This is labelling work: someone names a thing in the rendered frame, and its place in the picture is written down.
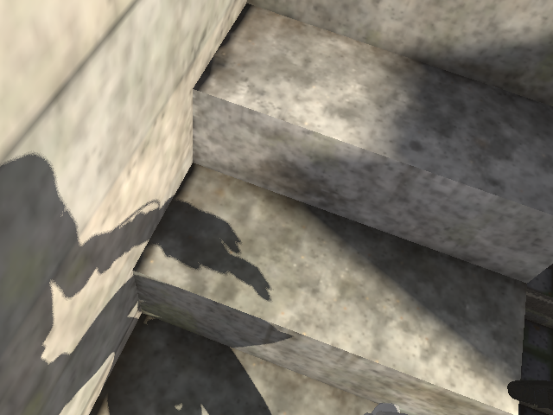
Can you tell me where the robot right hand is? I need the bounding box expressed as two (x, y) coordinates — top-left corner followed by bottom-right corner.
(507, 380), (553, 411)

